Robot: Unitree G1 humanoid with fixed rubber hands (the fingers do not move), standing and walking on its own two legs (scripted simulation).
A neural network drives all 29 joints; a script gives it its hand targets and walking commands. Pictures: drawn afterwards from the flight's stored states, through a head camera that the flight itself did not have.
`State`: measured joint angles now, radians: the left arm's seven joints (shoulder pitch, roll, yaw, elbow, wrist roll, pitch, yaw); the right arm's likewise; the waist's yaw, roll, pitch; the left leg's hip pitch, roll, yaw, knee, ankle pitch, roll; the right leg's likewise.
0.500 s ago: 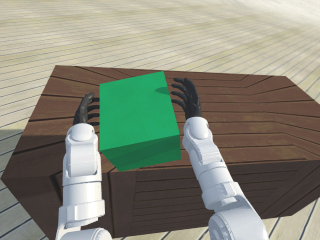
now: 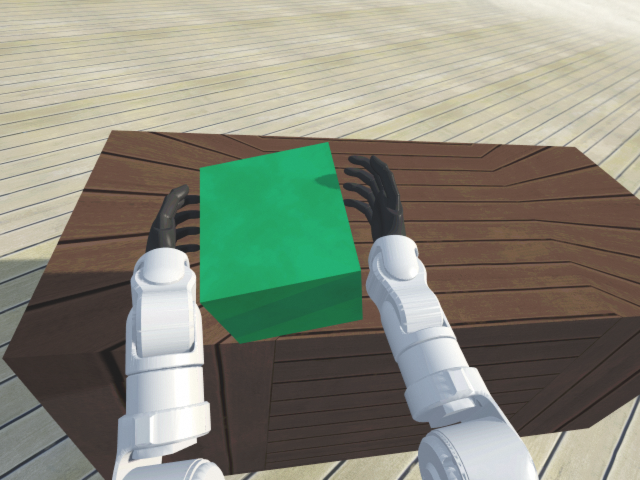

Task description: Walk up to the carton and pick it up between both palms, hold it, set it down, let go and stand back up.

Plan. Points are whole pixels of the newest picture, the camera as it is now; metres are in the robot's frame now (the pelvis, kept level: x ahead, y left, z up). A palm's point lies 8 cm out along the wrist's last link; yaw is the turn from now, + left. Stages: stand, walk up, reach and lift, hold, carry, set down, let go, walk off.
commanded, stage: hold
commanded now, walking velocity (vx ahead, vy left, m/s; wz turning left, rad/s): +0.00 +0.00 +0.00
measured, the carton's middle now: (283, 245) +0.39 +0.01 +0.12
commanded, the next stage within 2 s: none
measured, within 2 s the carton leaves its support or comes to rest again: neither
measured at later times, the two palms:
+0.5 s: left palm (162, 257) +0.35 +0.15 +0.14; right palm (380, 226) +0.36 -0.11 +0.18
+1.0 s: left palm (164, 256) +0.35 +0.15 +0.14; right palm (382, 224) +0.36 -0.11 +0.18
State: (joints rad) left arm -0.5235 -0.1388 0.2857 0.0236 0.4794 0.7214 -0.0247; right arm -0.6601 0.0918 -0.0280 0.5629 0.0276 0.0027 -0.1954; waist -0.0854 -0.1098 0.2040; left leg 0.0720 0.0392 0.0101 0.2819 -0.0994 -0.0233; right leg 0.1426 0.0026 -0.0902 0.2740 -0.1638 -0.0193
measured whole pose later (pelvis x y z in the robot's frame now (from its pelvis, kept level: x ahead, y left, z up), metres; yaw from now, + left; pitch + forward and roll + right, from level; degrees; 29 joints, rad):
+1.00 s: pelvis +0.00 +0.00 +0.00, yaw +0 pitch -15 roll +0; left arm -0.54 -0.14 0.31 0.07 0.49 0.72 -0.03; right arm -0.69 0.10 -0.06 0.62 0.00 0.00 -0.18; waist -0.08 -0.12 0.20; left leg 0.07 0.04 0.02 0.28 -0.09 -0.02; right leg 0.14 0.00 -0.09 0.27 -0.15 -0.02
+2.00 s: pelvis -0.01 +0.00 +0.00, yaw +0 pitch -15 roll +0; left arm -0.54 -0.14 0.30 0.04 0.49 0.73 -0.04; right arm -0.68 0.10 -0.05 0.59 0.00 0.02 -0.19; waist -0.07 -0.12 0.21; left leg 0.08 0.04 0.02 0.28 -0.09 -0.02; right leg 0.15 0.00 -0.09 0.28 -0.16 -0.02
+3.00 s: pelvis +0.00 +0.00 +0.00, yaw +0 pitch -15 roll +0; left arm -0.55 -0.15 0.31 0.06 0.50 0.73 -0.04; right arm -0.68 0.10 -0.06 0.59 0.00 0.01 -0.19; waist -0.07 -0.11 0.20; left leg 0.08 0.04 0.02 0.27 -0.09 -0.02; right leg 0.15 0.00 -0.09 0.28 -0.16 -0.02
